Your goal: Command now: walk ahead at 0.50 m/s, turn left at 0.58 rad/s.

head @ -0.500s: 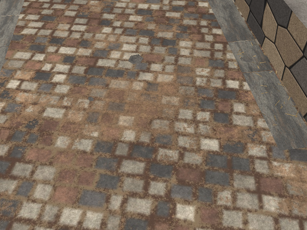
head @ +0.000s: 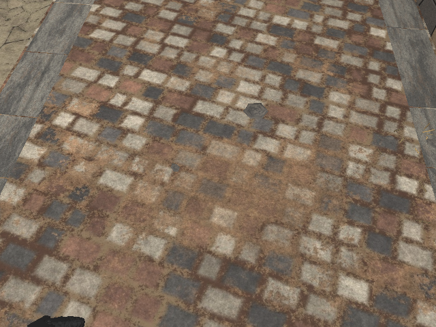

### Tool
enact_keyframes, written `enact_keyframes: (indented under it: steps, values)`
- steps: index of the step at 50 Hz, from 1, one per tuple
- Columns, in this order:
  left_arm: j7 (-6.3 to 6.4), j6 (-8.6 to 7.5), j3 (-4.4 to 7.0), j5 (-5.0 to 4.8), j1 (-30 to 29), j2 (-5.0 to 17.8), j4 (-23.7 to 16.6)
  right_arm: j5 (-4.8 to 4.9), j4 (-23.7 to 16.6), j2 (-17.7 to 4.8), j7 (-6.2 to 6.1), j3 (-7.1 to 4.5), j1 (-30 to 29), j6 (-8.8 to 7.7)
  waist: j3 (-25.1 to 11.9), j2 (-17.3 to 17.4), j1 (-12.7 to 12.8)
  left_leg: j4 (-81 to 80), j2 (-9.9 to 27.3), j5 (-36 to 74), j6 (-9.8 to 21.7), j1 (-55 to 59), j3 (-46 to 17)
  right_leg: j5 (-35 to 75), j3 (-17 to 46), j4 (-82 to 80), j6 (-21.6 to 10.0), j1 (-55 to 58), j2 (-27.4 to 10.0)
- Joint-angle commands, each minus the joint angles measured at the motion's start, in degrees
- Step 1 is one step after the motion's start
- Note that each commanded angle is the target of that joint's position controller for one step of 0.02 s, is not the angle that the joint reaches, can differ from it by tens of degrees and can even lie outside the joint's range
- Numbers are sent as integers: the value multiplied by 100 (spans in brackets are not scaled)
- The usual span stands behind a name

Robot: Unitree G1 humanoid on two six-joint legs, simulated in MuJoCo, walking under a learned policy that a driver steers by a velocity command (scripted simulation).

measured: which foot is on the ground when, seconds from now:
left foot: down 0.00-0.22, up 0.24-0.68, down 0.70-1.00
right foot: up 0.00-0.18, down 0.20-0.72, up 0.74-1.00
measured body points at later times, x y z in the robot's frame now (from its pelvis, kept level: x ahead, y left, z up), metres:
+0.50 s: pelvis +0.28 -0.05 +0.00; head +0.31 -0.05 +0.45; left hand +0.25 +0.23 -0.12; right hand +0.50 -0.26 -0.09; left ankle +0.35 +0.12 -0.69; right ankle +0.27 -0.15 -0.75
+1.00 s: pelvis +0.52 +0.06 +0.00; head +0.55 +0.07 +0.45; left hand +0.62 +0.35 -0.11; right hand +0.62 -0.21 -0.11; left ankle +0.49 +0.14 -0.75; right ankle +0.64 -0.09 -0.68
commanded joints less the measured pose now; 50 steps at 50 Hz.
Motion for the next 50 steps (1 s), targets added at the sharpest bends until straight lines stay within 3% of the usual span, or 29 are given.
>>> enact_keyframes:
  steps: [1, 3, 6, 8, 9, 10, 11, 12, 13, 14, 15, 16, 17, 19, 24, 27, 31, 33, 35, 36, 37, 38, 39, 40, 41, 43, 45, 47, 50]
  values:
    - [-19, -38, 11, -9, -357, 201, -363, 43, -349, -1006, -113, -283, -122, -48, -301, 519, -5, -561, 1038, 1195, 751, -533, -836, 1195, -321, -1252, 119, 751, 379]
    - [-66, -76, 21, -80, -684, 253, -448, 56, -249, -1059, -121, -300, 96, -15, -317, 590, -159, -482, 1105, 797, 651, -477, -1053, 1538, -304, -1734, 98, 1006, 548]
    - [-125, -145, 113, -131, -794, 481, -506, 97, -153, -974, -138, -286, 236, 28, -341, 715, -134, -27, 1326, 392, 559, 74, -1618, 1222, -55, -2220, -59, 1070, 594]
    - [-152, -198, 181, -142, -507, 597, -426, 59, -114, -922, -152, -278, 186, 48, -367, 906, 25, 283, 1517, 532, 478, 364, -1823, 828, -95, -2298, -263, 1296, 534]
    - [-143, -226, 230, -123, -130, 634, -317, 43, -103, -828, -145, -250, 137, 61, -455, 940, 234, 561, 1433, 821, 386, 364, -1772, 801, -227, -2509, -414, 1777, 564]
    - [-112, -261, 314, -56, 410, 789, -211, 10, -112, -601, -123, -168, 173, 49, -850, 838, 484, 1326, 1138, 1163, 210, 233, -1523, 763, -137, -2559, -643, 2691, 377]
    - [-75, -263, 377, 13, 1246, 1070, -143, -89, -198, -299, -117, -41, 308, 40, -1681, 151, 763, 2939, 764, 148, -13, -449, -1065, 536, 917, -2474, -1022, 4122, -579]
    - [-143, -184, 508, 20, 1689, 1485, 166, 122, -250, -78, -111, 30, 1163, -18, -2081, -1903, 388, 4675, 4, -2301, -405, -2474, -467, -966, 3721, -3195, -1990, 5568, -1608]
    - [-184, -173, 386, -158, 1588, 906, 88, 170, -100, -661, -133, -59, 990, -32, -1604, -1101, 575, 5310, 369, -2208, -462, -3178, -737, -2298, 4110, -3514, -1910, 5380, -1608]
    - [-159, -139, 302, -166, 1336, 605, 54, 143, -186, -905, -125, -128, 274, -32, -907, -557, 716, 5418, 555, -1673, -464, -3352, -635, -2113, 3192, -3553, -1687, 4759, -1380]
    - [-148, -104, 259, -93, 1079, 545, 13, 62, -279, -852, -138, -113, -128, -42, -592, -159, 641, 5284, 742, -1305, -472, -3210, -409, -1411, 2526, -3606, -1578, 4149, -1140]
    - [-138, -82, 224, -66, 945, 453, 54, -16, -363, -769, -121, -114, -392, -79, -308, -84, 570, 4965, 904, -1040, -479, -3167, -342, -733, 2077, -3707, -1601, 3703, -945]
    - [-118, -89, 180, -22, 894, 375, 75, -17, -384, -669, -85, -107, -379, -96, -292, -240, 427, 4716, 1073, -851, -473, -2902, -270, -246, 1722, -3810, -1560, 3425, -776]
    - [-109, -109, 158, -75, 950, 315, 167, 1, -348, -464, -45, -56, -283, -94, -357, -435, 342, 4292, 1168, -796, -527, -2694, -66, 345, 1306, -3976, -1627, 3257, -623]
    - [-63, -57, 242, -167, 1164, 699, 394, -52, -555, -172, 9, 103, -1058, -147, -191, -284, 542, 2566, 1250, 215, -671, -2631, 241, 1059, 530, -4293, -1670, 3111, -548]
    - [-61, 1, 240, -212, 1411, 788, 549, -2, -635, -168, 71, 122, -1554, -195, -117, -283, 725, 1673, 1083, 975, -690, -2199, 405, 1190, 181, -4259, -1535, 3067, -453]
    - [-50, 104, 252, -257, 1715, 870, 765, 52, -814, -290, 163, 79, -1990, -232, 5, -329, 752, 1125, 969, 870, -497, -2060, 399, 1328, 253, -4043, -1404, 3544, -752]
    - [-21, 169, 283, -259, 1672, 973, 809, 39, -785, -431, 185, 15, -1789, -247, -108, -365, 527, 893, 860, 579, -323, -1609, 480, 1997, 210, -3686, -1285, 3757, -823]
    - [9, 200, 232, -232, 1589, 877, 783, -19, -414, -813, 117, -200, -532, -228, -903, -201, -143, 670, 736, 643, -19, 312, 610, 3144, -225, -2140, -1018, 3352, -402]
    - [26, 175, 90, -64, 1560, 554, 595, -87, -244, -1255, 44, -320, 531, -190, -1785, 512, -533, 859, 1869, 809, 375, 1988, -651, 1590, -487, -321, -790, 2209, -62]
    - [-1, 76, -77, -125, 2250, -29, 528, -101, -177, -1545, 75, -362, 651, -156, -2368, 1982, -158, 170, 2982, -575, 1161, 3353, -3161, -2124, -405, 1416, -499, 184, 857]
    - [-26, 13, 71, -257, 1879, 606, 606, -50, -204, -972, 83, -226, 600, -159, -1955, 1250, -391, -193, 2877, -1354, 984, 2991, -3322, -2268, 210, 2015, -550, -426, 593]
    - [-49, -17, 150, -369, 1404, 793, 454, -35, -198, -804, 76, -156, 264, -182, -1185, 987, -322, -312, 2724, -1122, 785, 2303, -2477, -1720, 150, 2036, -604, -670, 370]
    - [-29, -9, 141, -338, 1192, 715, 432, -66, -204, -692, 87, -115, -88, -206, -817, 626, -140, -465, 2486, -535, 677, 1615, -1866, -1228, 33, 1826, -572, -468, 138]
    - [-13, 34, 165, -252, 1106, 651, 440, -117, -200, -538, 107, -76, -397, -238, -489, 565, 27, -616, 2297, 429, 630, 1054, -1362, -932, 22, 1569, -494, -261, 36]
    - [18, 198, 169, -237, 1459, 443, 585, -187, -137, -410, 121, -63, -695, -344, -478, 701, 353, -721, 2106, 2371, 574, 406, -512, -737, 41, 1383, -323, 465, -14]
    - [56, 325, 176, -208, 1542, 309, 589, -200, -30, -471, 93, -92, -834, -408, -443, 655, 499, -733, 2072, 3583, 595, 109, 106, -528, -19, 1201, -170, 587, 93]
    - [60, 376, 166, -157, 1266, 236, 412, -195, 58, -586, 5, -128, -924, -376, -353, 633, 502, -796, 2026, 3771, 573, 39, 545, -2, -94, 607, -84, 471, 89]
    - [-60, 363, 112, -139, 758, 96, 186, -167, 158, -702, -137, -148, -899, -238, -377, 595, 299, -771, 1858, 3549, 464, 138, 1075, 943, -374, -538, -114, 731, 124]
Next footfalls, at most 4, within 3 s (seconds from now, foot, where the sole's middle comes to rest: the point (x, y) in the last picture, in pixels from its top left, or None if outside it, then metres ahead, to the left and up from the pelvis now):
0.20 right None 0.31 -0.15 -0.78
0.70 left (163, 301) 0.53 0.15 -0.78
1.20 right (224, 240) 0.73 -0.05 -0.78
1.60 left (155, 241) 0.73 0.18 -0.78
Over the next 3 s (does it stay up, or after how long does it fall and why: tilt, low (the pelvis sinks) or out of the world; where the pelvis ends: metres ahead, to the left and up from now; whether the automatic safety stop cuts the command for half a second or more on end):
stays up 0.83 -0.01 -0.01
